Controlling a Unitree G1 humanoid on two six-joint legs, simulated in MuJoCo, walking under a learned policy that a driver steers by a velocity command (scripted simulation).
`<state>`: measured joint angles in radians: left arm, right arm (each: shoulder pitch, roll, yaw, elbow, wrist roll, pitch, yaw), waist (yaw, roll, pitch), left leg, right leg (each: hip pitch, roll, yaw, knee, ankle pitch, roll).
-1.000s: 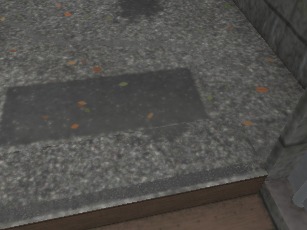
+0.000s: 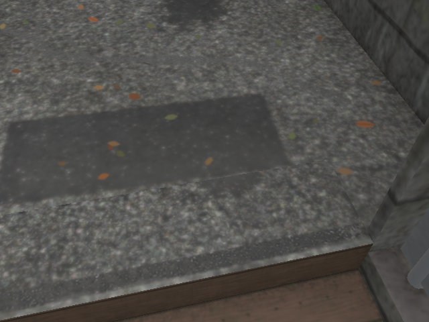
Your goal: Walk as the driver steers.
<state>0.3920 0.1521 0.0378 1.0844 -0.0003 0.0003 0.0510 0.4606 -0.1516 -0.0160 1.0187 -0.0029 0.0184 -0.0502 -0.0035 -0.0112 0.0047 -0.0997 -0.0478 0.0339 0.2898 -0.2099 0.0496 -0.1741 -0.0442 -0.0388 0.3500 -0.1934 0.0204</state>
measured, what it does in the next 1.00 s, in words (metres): stands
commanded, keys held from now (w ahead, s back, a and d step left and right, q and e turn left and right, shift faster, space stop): w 1.00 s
